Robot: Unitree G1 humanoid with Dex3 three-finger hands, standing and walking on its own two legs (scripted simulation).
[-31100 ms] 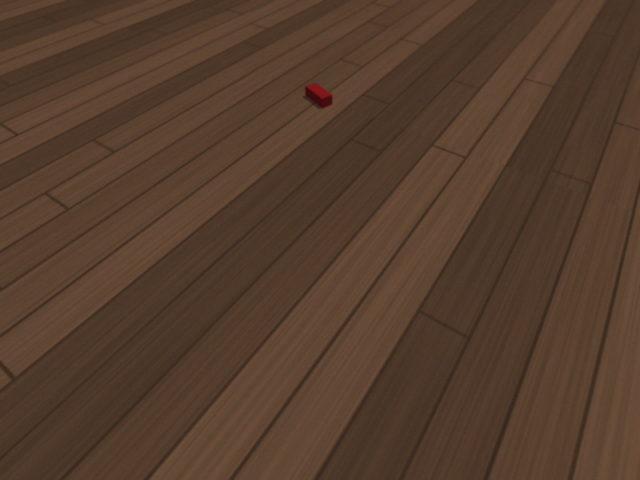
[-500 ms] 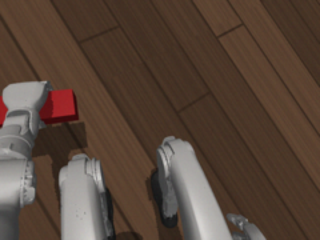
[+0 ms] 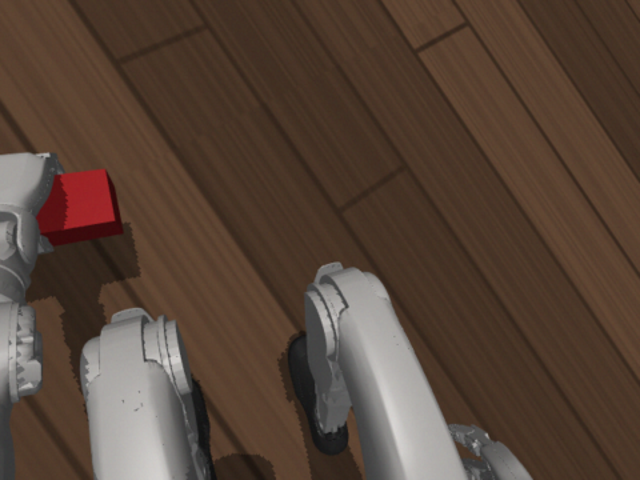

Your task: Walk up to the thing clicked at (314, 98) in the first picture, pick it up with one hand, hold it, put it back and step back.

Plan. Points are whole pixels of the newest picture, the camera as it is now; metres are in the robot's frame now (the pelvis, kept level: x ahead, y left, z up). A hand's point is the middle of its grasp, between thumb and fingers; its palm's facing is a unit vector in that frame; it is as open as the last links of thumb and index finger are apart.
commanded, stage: lower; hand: left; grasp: from above
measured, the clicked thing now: (38, 214) +0.47 +0.27 -0.22
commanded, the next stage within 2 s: rest in 0.20 s
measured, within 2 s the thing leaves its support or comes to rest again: rests again in 0.94 s
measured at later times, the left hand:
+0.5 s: hand (54, 215) +0.47 +0.26 -0.25, palm faces -0.46 -0.07 -0.88, open 10.3 cm
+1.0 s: hand (59, 220) +0.47 +0.26 -0.28, palm faces -0.46 -0.09 -0.88, open 10.3 cm
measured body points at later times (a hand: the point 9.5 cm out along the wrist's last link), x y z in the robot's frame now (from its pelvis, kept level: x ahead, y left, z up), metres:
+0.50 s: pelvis +0.00 +0.00 -0.03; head +0.27 +0.07 +0.32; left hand +0.49 +0.26 -0.20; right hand +0.02 -0.26 -0.12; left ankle +0.07 +0.12 -0.31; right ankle +0.10 -0.11 -0.31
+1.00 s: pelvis +0.00 +0.00 -0.04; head +0.28 +0.08 +0.29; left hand +0.49 +0.26 -0.23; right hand +0.01 -0.27 -0.11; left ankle +0.07 +0.12 -0.31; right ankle +0.10 -0.11 -0.31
